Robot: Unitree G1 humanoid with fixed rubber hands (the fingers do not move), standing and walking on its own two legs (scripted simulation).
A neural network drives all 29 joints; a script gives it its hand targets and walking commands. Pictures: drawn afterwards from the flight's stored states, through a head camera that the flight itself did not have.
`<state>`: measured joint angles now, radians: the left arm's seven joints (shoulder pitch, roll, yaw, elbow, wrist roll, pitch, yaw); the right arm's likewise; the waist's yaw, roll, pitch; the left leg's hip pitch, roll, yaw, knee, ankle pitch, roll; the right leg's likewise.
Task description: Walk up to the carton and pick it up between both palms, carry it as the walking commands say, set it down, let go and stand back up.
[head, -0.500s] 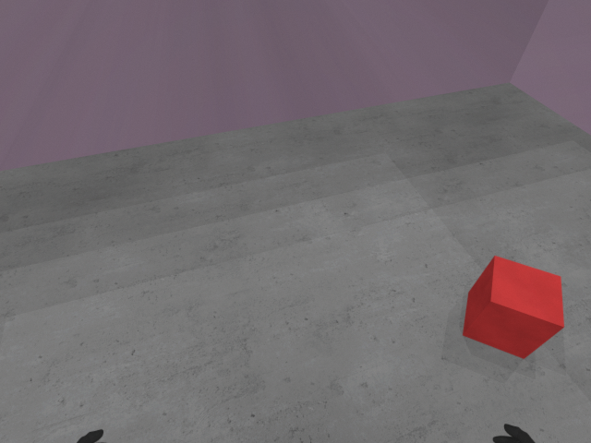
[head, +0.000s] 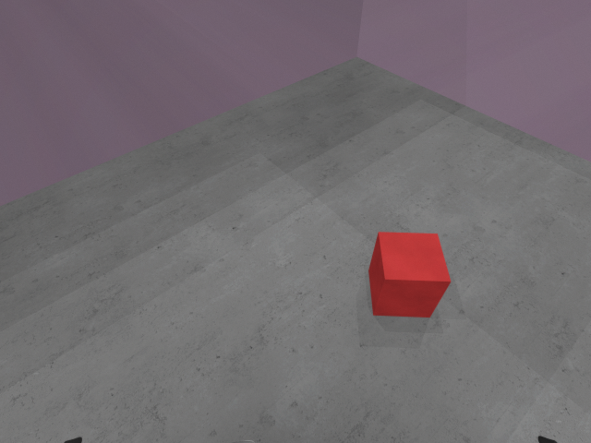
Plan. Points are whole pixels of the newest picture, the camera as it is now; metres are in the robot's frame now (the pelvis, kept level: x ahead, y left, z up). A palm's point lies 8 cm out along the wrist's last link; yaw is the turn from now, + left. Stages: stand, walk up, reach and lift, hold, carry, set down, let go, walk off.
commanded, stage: walk up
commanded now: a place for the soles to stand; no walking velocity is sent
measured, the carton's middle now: (404, 275) +0.80 -0.34 -0.64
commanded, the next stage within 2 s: none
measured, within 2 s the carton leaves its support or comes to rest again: neither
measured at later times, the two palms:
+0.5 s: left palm (206, 266) +0.41 +0.20 -0.05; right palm out of the picture +0.12 -0.42 -0.08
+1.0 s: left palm (239, 236) +0.51 +0.16 -0.09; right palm out of the picture +0.25 -0.47 -0.09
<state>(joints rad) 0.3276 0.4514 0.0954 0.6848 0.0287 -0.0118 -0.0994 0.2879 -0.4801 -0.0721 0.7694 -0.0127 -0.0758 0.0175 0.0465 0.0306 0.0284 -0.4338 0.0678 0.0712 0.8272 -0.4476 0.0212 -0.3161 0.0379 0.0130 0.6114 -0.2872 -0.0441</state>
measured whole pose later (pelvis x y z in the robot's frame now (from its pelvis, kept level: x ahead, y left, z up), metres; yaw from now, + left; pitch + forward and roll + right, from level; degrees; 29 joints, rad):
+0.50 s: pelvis +0.17 -0.07 -0.01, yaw -15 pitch -1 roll +0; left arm 0.19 0.47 0.10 0.65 -0.01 -0.05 -0.05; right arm 0.40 -0.50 -0.06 0.71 0.00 -0.08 0.00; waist -0.05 0.01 0.08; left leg -0.42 0.12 0.02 1.13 -0.41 0.03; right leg -0.37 0.03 -0.01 0.66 -0.27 -0.04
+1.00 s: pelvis +0.30 -0.12 -0.02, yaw -21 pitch -1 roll +0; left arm 0.31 0.47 0.07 0.72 0.02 -0.08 -0.01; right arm 0.34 -0.49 -0.07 0.69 -0.01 -0.04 0.01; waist -0.02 0.00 0.06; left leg -0.40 0.10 0.04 0.87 -0.49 0.01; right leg -0.43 0.01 -0.03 0.77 -0.30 -0.03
